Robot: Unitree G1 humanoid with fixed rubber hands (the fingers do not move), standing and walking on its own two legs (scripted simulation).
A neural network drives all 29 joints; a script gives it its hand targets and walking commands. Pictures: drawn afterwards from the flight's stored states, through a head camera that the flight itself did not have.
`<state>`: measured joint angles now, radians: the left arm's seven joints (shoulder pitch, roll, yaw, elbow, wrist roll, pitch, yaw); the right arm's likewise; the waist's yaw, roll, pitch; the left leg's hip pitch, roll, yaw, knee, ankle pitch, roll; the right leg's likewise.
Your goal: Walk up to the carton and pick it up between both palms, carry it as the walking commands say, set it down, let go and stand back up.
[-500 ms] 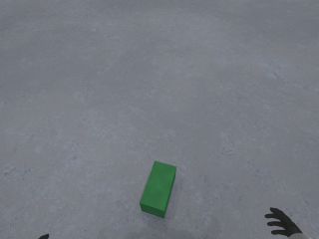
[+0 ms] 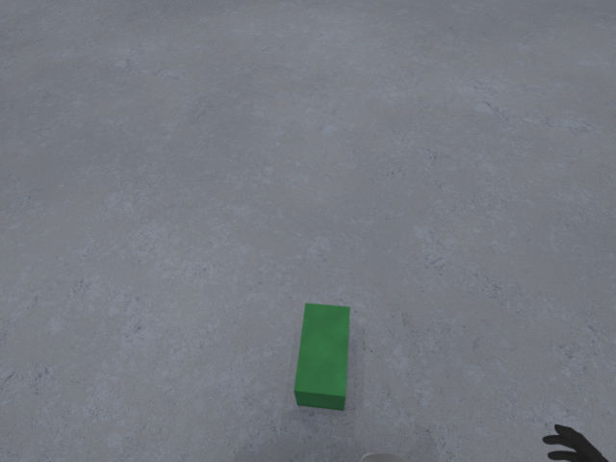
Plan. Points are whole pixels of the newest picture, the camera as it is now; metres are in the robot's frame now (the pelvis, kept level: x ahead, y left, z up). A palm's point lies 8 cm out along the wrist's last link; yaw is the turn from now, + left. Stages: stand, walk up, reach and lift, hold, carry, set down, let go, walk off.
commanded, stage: walk up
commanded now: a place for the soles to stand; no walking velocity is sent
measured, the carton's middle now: (324, 355) +0.50 -0.03 -0.67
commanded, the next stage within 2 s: reach and lift in 1.44 s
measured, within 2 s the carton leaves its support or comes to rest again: neither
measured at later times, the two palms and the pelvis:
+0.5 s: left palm (62, 431) +0.20 +0.35 -0.08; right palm out of the picture +0.07 -0.30 -0.06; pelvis +0.03 +0.04 +0.01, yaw -10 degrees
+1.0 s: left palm (82, 414) +0.22 +0.32 -0.07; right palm out of the picture +0.07 -0.31 -0.07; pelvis +0.03 +0.04 +0.03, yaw -13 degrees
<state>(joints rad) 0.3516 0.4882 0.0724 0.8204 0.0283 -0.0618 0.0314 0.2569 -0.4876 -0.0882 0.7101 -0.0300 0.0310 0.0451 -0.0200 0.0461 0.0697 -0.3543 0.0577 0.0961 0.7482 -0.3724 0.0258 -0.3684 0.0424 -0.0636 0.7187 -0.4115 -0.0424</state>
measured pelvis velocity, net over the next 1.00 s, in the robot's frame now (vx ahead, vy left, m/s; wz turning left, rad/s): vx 0.03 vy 0.04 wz -0.22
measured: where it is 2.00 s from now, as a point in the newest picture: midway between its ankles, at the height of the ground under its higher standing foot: outside the picture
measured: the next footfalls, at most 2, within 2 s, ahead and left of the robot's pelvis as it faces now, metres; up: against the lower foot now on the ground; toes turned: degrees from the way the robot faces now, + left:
none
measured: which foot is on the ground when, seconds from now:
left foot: down 0.00-1.00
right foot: down 0.00-1.00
